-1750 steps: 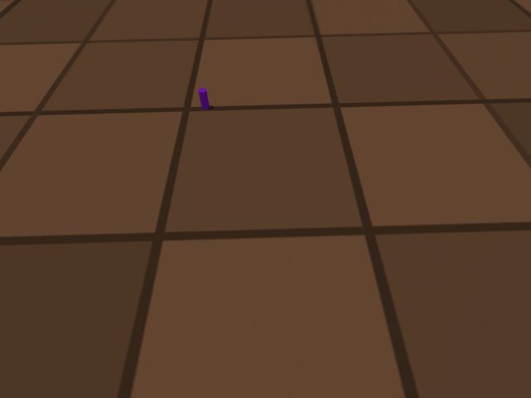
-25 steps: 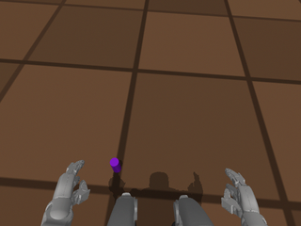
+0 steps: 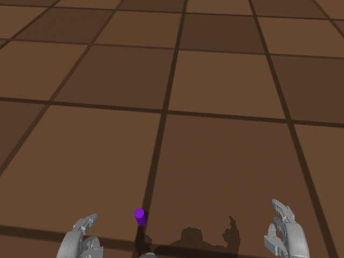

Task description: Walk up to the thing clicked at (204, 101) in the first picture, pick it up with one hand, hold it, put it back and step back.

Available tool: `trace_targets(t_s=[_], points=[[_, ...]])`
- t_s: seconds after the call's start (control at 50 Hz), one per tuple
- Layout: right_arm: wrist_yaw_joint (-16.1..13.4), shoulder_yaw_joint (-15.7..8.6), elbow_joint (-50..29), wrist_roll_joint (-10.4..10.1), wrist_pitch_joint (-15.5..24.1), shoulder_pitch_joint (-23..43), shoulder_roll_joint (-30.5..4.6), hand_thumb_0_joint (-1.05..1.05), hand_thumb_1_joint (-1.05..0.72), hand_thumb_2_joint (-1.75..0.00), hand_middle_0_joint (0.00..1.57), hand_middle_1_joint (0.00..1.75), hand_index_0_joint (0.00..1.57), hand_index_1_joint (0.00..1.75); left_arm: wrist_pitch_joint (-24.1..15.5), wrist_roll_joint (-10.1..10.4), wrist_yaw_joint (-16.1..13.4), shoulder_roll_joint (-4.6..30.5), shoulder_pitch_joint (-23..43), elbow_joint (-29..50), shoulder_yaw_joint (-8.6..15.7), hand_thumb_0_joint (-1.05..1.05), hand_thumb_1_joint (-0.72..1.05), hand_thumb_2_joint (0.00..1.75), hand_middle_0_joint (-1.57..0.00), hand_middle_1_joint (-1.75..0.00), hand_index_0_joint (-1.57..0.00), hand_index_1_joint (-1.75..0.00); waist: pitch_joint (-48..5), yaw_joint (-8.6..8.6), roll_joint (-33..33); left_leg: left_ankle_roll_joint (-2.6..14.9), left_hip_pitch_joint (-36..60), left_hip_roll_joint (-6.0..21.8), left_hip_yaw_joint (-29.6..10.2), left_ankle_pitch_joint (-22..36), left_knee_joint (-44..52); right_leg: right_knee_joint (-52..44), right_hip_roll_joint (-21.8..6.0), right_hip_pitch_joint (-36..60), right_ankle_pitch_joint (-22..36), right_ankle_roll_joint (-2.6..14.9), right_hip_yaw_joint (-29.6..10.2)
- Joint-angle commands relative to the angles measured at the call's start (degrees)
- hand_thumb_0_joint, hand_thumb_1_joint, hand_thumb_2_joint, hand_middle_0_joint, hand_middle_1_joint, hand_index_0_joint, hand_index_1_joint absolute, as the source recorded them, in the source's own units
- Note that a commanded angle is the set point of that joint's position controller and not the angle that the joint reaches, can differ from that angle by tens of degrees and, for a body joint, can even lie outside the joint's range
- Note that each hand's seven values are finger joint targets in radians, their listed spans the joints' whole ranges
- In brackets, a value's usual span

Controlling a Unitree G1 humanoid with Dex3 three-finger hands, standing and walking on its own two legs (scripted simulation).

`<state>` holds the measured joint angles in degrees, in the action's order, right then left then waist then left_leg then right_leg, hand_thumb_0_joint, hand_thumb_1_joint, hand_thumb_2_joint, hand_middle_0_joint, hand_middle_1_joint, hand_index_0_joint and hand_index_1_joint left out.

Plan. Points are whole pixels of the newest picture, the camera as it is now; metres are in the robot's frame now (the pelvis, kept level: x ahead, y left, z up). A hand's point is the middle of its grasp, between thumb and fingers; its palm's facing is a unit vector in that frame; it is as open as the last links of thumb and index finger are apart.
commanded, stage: home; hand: left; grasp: from above
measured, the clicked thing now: (140, 217) +0.42 +0.19 -0.65
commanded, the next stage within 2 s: stand in 1.78 s
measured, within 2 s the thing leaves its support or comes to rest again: neither
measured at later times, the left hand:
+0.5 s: hand (101, 252) +0.16 +0.18 -0.05, palm faces +0.05 -0.98 -0.19, open 7.4 cm
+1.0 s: hand (99, 254) +0.16 +0.18 -0.05, palm faces +0.04 -0.98 -0.19, open 7.4 cm
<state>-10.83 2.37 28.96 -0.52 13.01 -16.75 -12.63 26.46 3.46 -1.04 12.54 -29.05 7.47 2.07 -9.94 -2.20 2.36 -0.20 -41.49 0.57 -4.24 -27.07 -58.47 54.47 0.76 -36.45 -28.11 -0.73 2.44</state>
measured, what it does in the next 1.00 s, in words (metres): stands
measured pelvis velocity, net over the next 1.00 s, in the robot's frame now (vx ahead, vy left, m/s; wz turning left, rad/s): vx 0.00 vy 0.00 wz -0.01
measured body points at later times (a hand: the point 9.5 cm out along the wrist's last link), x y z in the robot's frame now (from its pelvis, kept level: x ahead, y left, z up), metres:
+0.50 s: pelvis +0.00 +0.00 +0.00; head +0.01 +0.01 +0.45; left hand +0.15 +0.23 -0.03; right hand +0.15 -0.24 -0.06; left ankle +0.02 +0.12 -0.68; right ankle -0.01 -0.13 -0.68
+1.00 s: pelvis +0.00 +0.00 +0.00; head +0.01 +0.01 +0.45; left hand +0.15 +0.23 -0.03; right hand +0.15 -0.24 -0.06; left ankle +0.02 +0.12 -0.68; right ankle -0.01 -0.13 -0.68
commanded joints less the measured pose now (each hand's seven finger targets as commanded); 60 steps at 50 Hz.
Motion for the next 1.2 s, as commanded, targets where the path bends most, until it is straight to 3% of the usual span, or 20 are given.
trace_targets(t_s=[0.0,0.1,0.18,0.24,0.6,0.8,0.86,0.9,0.92,0.94,0.96,1.0,1.18], points=[[-0.4,-3.2,-8.4,0.0,3.6,3.2,-6.7,0.00,-0.90,-0.90,0.20,0.30,0.20,0.30,-3.1,-0.8,-0.4,6.1,1.3,11.8,3.4,0.00,0.90,0.90,-0.20,-0.30,-0.20,-0.30,-3.2,-0.18,1.3,0.99,8.5,-0.8,1.6,12.0,9.6,-9.2,0.9,0.6,11.9,0.88,1.1],[-0.3,-3.1,-8.0,0.1,3.8,3.5,-6.7,0.00,-0.90,-0.90,0.20,0.30,0.20,0.30,-3.2,-1.0,-0.4,5.9,1.9,11.4,3.0,0.00,0.90,0.90,-0.20,-0.30,-0.20,-0.30,-3.8,-0.65,1.7,0.92,9.1,-0.7,1.5,11.3,10.0,-9.1,1.1,0.6,11.2,0.95,1.0],[-0.2,-3.1,-8.0,0.1,3.8,3.5,-6.9,0.00,-0.90,-0.90,0.20,0.30,0.20,0.30,-3.4,-0.8,-0.5,5.9,0.7,11.5,3.0,0.00,0.90,0.90,-0.20,-0.30,-0.20,-0.30,-4.5,0.19,1.1,0.86,9.3,-0.6,1.2,12.9,9.9,-8.6,1.2,1.2,12.2,1.05,1.3],[-0.3,-3.2,-8.0,0.2,3.9,3.6,-7.1,0.00,-0.90,-0.90,0.20,0.30,0.20,0.30,-3.6,-0.7,-0.5,6.0,1.7,11.6,2.9,0.00,0.90,0.90,-0.20,-0.30,-0.20,-0.30,-4.7,-0.46,0.9,0.87,9.5,-0.4,1.0,13.3,9.9,-8.4,1.3,1.1,12.6,1.06,1.3],[-0.6,-3.3,-7.7,0.1,4.3,3.8,-7.0,0.00,-0.90,-0.90,0.20,0.30,0.20,0.30,-3.5,-0.9,-0.6,6.7,1.7,11.8,3.2,0.00,0.90,0.90,-0.20,-0.30,-0.20,-0.30,-3.5,0.26,1.1,0.93,8.1,-0.3,1.4,9.0,10.5,-9.2,1.2,0.2,8.7,1.01,0.9],[-0.4,-3.4,-8.1,0.1,4.4,4.1,-7.5,0.00,-0.90,-0.90,0.20,0.30,0.20,0.30,-3.1,-0.5,-0.3,6.5,1.5,11.8,2.9,0.00,0.90,0.90,-0.20,-0.30,-0.20,-0.30,-1.8,0.08,2.0,0.86,6.8,-0.2,0.6,3.6,11.8,-9.4,1.2,-1.0,4.5,0.96,1.1],[-0.5,-3.6,-8.3,0.0,4.4,3.3,-7.6,0.00,-0.90,-0.90,0.20,0.30,0.20,0.30,-3.3,-0.4,-0.5,6.8,0.5,12.7,3.3,0.00,0.90,0.90,-0.20,-0.30,-0.20,-0.30,-4.9,0.01,0.2,1.00,8.0,-0.3,1.2,8.8,10.1,-8.9,1.2,0.6,8.6,1.03,1.0],[-0.4,-3.2,-7.8,0.1,4.5,3.2,-7.0,0.00,-0.90,-0.90,0.20,0.30,0.20,0.30,-3.3,-0.4,-0.2,5.3,0.8,12.0,1.7,0.00,0.90,0.90,-0.20,-0.30,-0.20,-0.30,-4.4,-0.51,1.1,0.90,8.4,-0.3,1.1,10.5,9.7,-8.4,1.3,0.0,10.1,1.04,1.0],[-0.6,-3.6,-8.1,0.1,4.4,3.4,-7.3,0.00,-0.90,-0.90,0.20,0.30,0.20,0.30,-3.4,-0.3,-0.5,6.7,1.1,12.6,3.4,0.00,0.90,0.90,-0.20,-0.30,-0.20,-0.30,-5.0,-0.07,-0.2,0.98,8.2,-0.2,1.3,11.2,9.4,-8.6,1.2,0.8,10.7,0.87,1.0],[-0.5,-3.3,-7.8,0.1,4.3,3.5,-7.2,0.00,-0.90,-0.90,0.20,0.30,0.20,0.30,-3.5,-0.5,-0.5,6.3,1.7,12.0,2.5,0.00,0.90,0.90,-0.20,-0.30,-0.20,-0.30,-3.2,-0.33,0.2,1.09,7.6,-0.4,1.4,9.9,9.5,-8.9,1.1,0.0,9.7,0.87,0.8],[-0.6,-3.4,-7.9,0.1,4.3,3.2,-7.2,0.00,-0.90,-0.90,0.20,0.30,0.20,0.30,-3.5,-0.4,-0.6,6.8,1.4,12.0,3.4,0.00,0.90,0.90,-0.20,-0.30,-0.20,-0.30,-4.6,-0.16,0.0,1.12,7.8,-0.4,1.3,10.3,9.4,-9.0,1.1,0.5,10.1,0.86,0.8],[-0.5,-3.1,-7.8,0.2,4.3,3.6,-6.9,0.00,-0.90,-0.90,0.20,0.30,0.20,0.30,-3.7,-0.5,-0.5,6.4,1.9,11.4,2.8,0.00,0.90,0.90,-0.20,-0.30,-0.20,-0.30,-2.7,-0.24,0.4,1.07,7.0,-0.4,1.2,8.2,9.8,-9.1,1.1,-0.3,8.3,0.86,0.8],[-0.4,-3.6,-7.8,0.2,4.0,3.4,-7.3,0.00,-0.90,-0.90,0.20,0.30,0.20,0.30,-3.3,-0.5,-0.5,6.6,0.5,12.1,3.0,0.00,0.90,0.90,-0.20,-0.30,-0.20,-0.30,-3.9,0.13,1.2,0.91,8.3,-0.2,1.1,11.6,9.8,-8.5,1.2,0.7,11.2,1.03,0.9]])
